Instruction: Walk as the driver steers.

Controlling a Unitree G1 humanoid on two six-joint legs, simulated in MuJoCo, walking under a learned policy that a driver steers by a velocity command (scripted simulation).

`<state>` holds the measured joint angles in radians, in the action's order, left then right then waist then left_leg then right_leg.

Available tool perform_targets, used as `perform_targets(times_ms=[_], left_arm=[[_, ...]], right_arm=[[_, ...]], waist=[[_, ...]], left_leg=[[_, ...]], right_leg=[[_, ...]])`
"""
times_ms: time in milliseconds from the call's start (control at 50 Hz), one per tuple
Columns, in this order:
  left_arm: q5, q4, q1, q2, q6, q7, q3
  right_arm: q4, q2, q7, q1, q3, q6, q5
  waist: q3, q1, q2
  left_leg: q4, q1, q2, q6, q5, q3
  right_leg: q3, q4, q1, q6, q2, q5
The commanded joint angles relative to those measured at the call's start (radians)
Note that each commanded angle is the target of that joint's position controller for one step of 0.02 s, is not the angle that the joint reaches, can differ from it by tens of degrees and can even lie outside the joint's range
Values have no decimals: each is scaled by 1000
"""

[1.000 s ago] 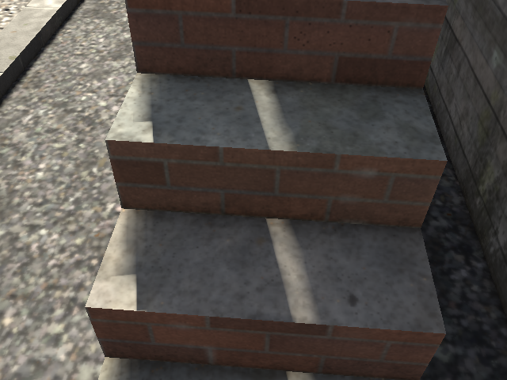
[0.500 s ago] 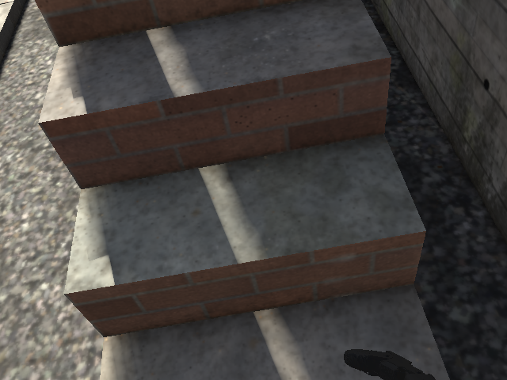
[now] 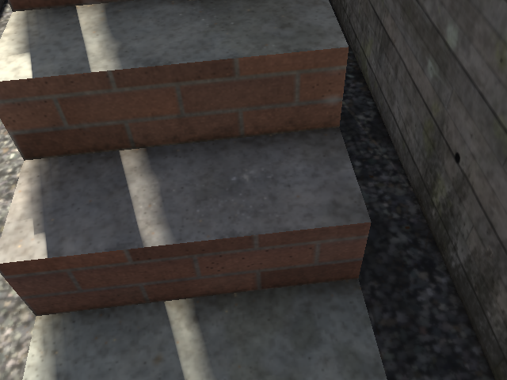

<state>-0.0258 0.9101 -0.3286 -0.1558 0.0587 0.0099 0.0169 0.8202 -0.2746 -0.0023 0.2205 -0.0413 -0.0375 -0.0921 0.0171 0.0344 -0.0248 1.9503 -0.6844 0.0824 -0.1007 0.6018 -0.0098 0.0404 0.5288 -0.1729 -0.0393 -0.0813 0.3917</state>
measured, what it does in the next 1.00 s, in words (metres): climbs: left foot 0.19 m higher, then right foot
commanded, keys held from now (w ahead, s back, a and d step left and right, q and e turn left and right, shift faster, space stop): w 1.00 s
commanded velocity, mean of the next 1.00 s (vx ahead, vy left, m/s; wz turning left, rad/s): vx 0.50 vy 0.00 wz -0.01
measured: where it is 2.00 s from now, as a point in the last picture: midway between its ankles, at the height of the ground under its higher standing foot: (187, 175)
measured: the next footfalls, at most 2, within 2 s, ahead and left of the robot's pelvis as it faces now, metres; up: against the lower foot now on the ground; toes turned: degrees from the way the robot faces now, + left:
left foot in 0.24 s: +0.17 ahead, +0.16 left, +0.19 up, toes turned -4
right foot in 0.58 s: +0.19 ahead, -0.05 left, +0.19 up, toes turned -5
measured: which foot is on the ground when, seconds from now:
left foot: up 0.00-0.22, down 0.24-0.60, up 0.62-0.92, down 0.94-1.00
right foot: down 0.00-0.22, up 0.24-0.56, down 0.58-0.96, up 0.98-1.00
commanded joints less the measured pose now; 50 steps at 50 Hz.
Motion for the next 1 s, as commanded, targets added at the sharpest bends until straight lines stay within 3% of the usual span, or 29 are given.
perform_targets(times_ms=[20, 60, 100, 140, 160, 180, 200, 220, 240, 260, 300, 340, 400, 460, 480, 540, 580, 600, 620, 640, 680, 720, 780, 840, 880, 920, 960, 980, 1000], left_arm=[[-75, 221, -338, -90, 8, -37, -4], [-21, 258, -306, -17, 36, -40, 29], [15, 188, 13, -65, 76, -29, 56], [21, 97, 231, -151, 80, 20, 52], [77, 111, 152, -332, 68, 21, -1], [102, 95, 92, -477, 55, -10, -44], [109, 70, 23, -506, 17, -27, -66], [67, 30, 52, -460, 0, -46, -61], [40, -9, -70, -275, -10, -44, -51], [18, -4, -221, -169, -5, -22, -66], [-41, -153, -30, -34, 40, -33, -10], [-26, -201, 156, 33, 116, -41, 47], [21, -226, 187, -47, 144, -23, 28], [25, -319, 194, -78, 89, 28, 27], [32, -293, 90, -98, 68, 29, 18], [63, -229, 81, -152, 25, 13, -6], [89, -204, 91, -143, 39, 11, -14], [109, -179, 62, -188, 32, 16, -20], [94, -101, -101, -222, 15, 20, -26], [48, -50, -211, -203, 0, 8, -40], [-42, 8, -42, -135, -9, -20, -19], [-77, 127, -119, -82, 7, -41, 0], [-38, 235, -149, 15, 37, -18, 43], [17, 198, 9, -55, 69, 35, 50], [74, 141, 63, -215, 42, 30, 4], [128, 188, -56, -377, 10, -16, -49], [65, 166, -143, -234, -22, -67, -36], [13, 129, -208, -100, -29, -38, -23], [-33, 36, -90, -74, -10, 1, -23]], right_arm=[[-453, 200, -7, -579, 77, -69, -40], [-518, 178, -29, -540, 87, -55, -25], [-486, 53, 11, -374, 64, 45, -46], [-349, 2, 54, -71, 50, 87, 8], [-246, -7, 71, 122, 50, 87, 32], [-197, 10, 84, 145, 59, 85, 39], [-169, -40, 91, 146, 47, 86, 35], [-174, -38, 95, 63, 55, 82, 50], [-113, -109, 84, -142, 50, 72, 64], [-74, -74, 54, -232, 40, 71, 112], [31, 23, 6, -194, 69, 47, 94], [154, 67, -22, -19, 53, 17, 62], [234, 61, -67, 96, 35, 34, 74], [147, -16, -49, -81, 21, 27, 69], [118, -78, -19, -170, -3, 20, 61], [127, -46, -17, -45, -6, 9, 40], [167, -127, -34, 96, -18, 10, 87], [146, -111, -26, 139, -17, 19, 119], [98, 5, -12, 130, 6, 4, 114], [77, -42, -8, 67, -2, -1, 70], [-92, 125, -8, -253, 50, -40, 32], [-209, 143, -6, -322, 79, -92, 13], [-272, 104, -1, -255, 81, -61, 5], [-311, 16, 56, -258, 73, 34, -20], [-221, 32, 80, -34, 96, 55, 21], [-146, 8, 43, 76, 73, 66, -6], [-93, -11, 34, 14, 66, 96, 8], [-43, -154, 31, 52, 17, 97, 32], [14, -258, 41, 97, -16, 108, 59]], waist=[[-82, 107, 251], [-91, -21, 177], [-237, -219, 136], [-57, -377, 20], [104, -406, 52], [200, -379, 30], [184, -351, 51], [138, -284, 221], [71, -64, -125], [281, 31, -224], [104, 14, -174], [-32, -66, -18], [-13, -14, 145], [47, 108, 82], [85, 166, -51], [39, 84, 134], [98, 14, 68], [177, -30, 129], [275, 18, 348], [339, 101, 202], [38, 53, 125], [-72, 12, 79], [-135, -76, 78], [-221, -135, 44], [11, -220, 29], [141, -270, 244], [27, -182, 270], [38, -142, -93], [52, -165, -236]], left_leg=[[859, -1031, 59, -52, 262, 105], [761, -1069, 1, -120, 169, 138], [346, -563, -64, -133, -6, 47], [150, 412, 12, -71, -265, -111], [-49, 621, 36, -8, -359, -128], [-299, 641, 51, 55, -312, -100], [-669, 542, 57, 97, -206, -42], [-1151, 433, 2, 86, -160, 29], [-1398, 438, -97, 70, -222, 334], [-1459, 464, -272, 16, -334, 651], [-1381, 197, -209, 8, -288, 531], [-1284, 225, -144, -2, -557, 246], [-1333, 586, -197, -54, -895, 260], [-1545, 401, -203, -103, -994, 186], [-1635, 263, -247, -129, -865, 234], [-1526, 356, -135, -138, -922, 116], [-1301, 545, -95, -117, -1128, 129], [-1150, 422, -50, -70, -637, 109], [-867, 56, 47, -1, -179, -36], [-442, -103, 48, 42, -103, -88], [247, -484, 33, 48, -81, -6], [472, -689, 17, -16, -32, 115], [626, -757, 9, -72, -22, 117], [145, -328, -43, -57, -200, -16], [-381, 374, -48, -57, -231, -105], [-537, 497, 32, 25, -37, -159], [-970, 282, 12, 15, 86, 66], [-1359, 295, -153, -29, 158, 539], [-1805, 241, -226, -29, 437, 965]], right_leg=[[-383, -182, 568, 238, -374, -887], [-221, -282, 448, 142, -320, -503], [38, -625, -217, 87, -248, -185], [328, -694, -608, 78, -124, -1117], [278, -555, -371, 57, -151, -1644], [215, -388, -136, 50, -184, -1966], [126, -133, 86, 54, -174, -1921], [83, 13, 241, 88, -184, -1572], [53, 464, -9, 34, 45, -514], [-118, 951, -220, -5, 129, -343], [-235, 1141, -352, 82, 148, -362], [-250, 959, -437, 137, 138, -303], [-221, 1147, -699, 147, 228, -197], [-66, 734, -444, 106, 99, 15], [-87, 673, -255, 81, 45, 22], [-37, 138, -30, 103, 28, -129], [56, -286, 126, 89, 79, -291], [-96, -239, 347, 75, -64, -706], [-327, -77, 699, 194, -322, -1313], [-471, -143, 677, 295, -407, -997], [-424, -193, 379, 278, -340, -634], [-371, -257, 326, 253, -326, -458], [-263, -360, 162, 206, -285, -215], [14, -590, -354, 159, -181, -166], [160, -613, -393, 137, -101, -844], [142, -430, -51, 167, -198, -1753], [122, -65, 163, 182, -147, -1419], [127, 226, -3, 194, 7, -884], [-10, 777, -179, 172, 149, -170]])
